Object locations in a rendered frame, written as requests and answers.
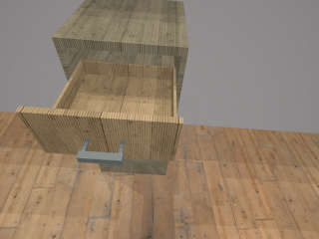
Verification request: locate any drawer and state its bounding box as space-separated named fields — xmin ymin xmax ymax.
xmin=15 ymin=60 xmax=183 ymax=161

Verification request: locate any handle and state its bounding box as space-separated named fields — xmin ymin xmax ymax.
xmin=76 ymin=137 xmax=126 ymax=165

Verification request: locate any cabinet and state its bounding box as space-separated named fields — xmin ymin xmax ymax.
xmin=51 ymin=0 xmax=189 ymax=175

